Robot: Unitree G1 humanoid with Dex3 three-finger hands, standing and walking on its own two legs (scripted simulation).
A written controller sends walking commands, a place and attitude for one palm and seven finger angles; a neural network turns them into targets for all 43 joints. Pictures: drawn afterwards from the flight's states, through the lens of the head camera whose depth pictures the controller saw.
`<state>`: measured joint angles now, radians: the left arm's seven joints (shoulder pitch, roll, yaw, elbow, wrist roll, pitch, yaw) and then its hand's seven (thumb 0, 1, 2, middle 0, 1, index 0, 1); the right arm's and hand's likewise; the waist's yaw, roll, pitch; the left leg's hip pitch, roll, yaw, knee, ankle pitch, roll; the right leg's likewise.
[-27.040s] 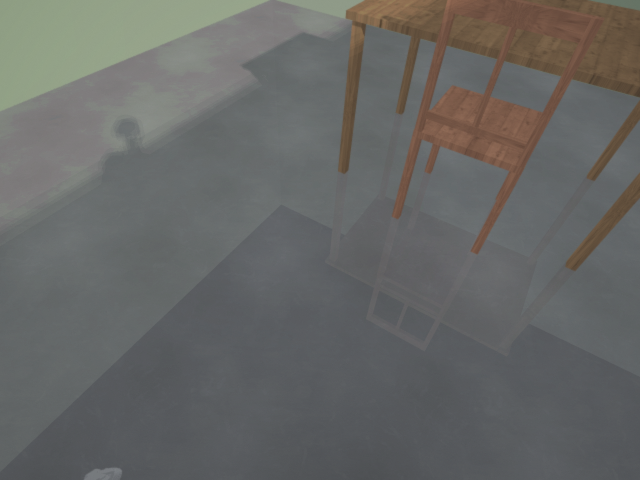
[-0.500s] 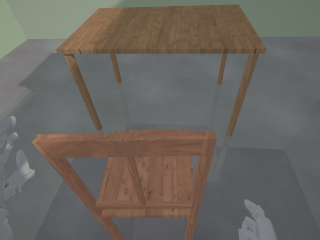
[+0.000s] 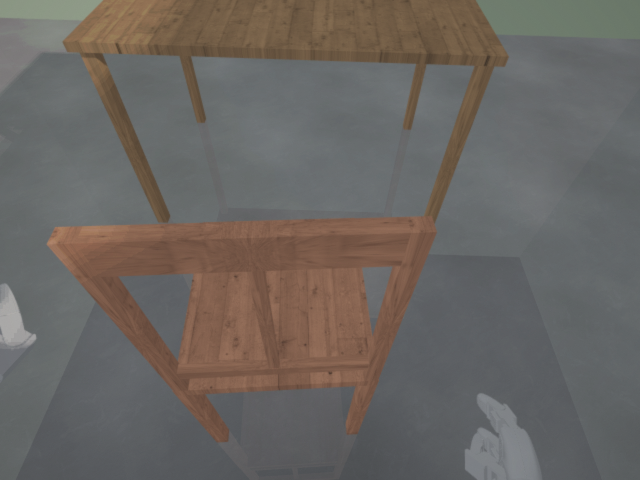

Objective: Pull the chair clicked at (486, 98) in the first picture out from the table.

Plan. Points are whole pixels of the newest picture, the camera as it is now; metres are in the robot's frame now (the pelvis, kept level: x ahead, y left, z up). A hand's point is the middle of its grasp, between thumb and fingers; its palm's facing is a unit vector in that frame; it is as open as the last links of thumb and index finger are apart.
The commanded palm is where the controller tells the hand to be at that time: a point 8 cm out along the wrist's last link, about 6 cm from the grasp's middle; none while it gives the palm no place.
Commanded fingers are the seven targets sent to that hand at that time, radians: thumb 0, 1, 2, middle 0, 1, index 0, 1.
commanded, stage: step back with the hand held close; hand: left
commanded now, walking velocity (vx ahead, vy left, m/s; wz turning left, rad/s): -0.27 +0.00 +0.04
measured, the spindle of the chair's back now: (266, 324) +0.34 +0.11 -0.06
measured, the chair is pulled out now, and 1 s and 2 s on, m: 0.67 0.67 0.67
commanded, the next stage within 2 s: stop stepping back and stand still in 1.24 s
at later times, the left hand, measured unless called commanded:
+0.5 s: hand (1, 379) +0.16 +0.27 +0.17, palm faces +0.48 -0.72 -0.50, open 7.5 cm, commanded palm +0.10 +0.30 +0.18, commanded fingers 0.00 0.90 0.90 -0.20 -0.30 -0.20 -0.30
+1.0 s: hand out of the picture +0.13 +0.25 +0.17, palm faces +0.45 -0.75 -0.49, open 7.5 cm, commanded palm +0.06 +0.30 +0.18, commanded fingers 0.00 0.90 0.90 -0.20 -0.30 -0.20 -0.30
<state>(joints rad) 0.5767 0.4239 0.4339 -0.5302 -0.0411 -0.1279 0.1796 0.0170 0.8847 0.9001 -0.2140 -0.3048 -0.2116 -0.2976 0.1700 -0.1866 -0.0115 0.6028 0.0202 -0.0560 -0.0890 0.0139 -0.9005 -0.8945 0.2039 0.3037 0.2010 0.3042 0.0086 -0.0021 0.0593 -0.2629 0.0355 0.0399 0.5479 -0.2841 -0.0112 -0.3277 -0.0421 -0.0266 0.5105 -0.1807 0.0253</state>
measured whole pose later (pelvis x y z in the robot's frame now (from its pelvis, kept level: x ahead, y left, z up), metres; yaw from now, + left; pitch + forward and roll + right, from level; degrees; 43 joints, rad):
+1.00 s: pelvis -0.07 -0.01 +0.00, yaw +3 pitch +2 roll +0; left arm 0.54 0.42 0.44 -0.57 -0.01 -0.23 0.16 0.01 0.88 0.90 -0.22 -0.31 -0.21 -0.30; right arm 0.13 -0.19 -0.02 0.66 -0.01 -0.09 -0.07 0.01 -0.90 -0.89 0.21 0.30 0.20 0.30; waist 0.00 -0.05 0.05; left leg -0.43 -0.01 0.00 0.79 -0.44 -0.02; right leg -0.42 -0.03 0.00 0.54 -0.15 0.01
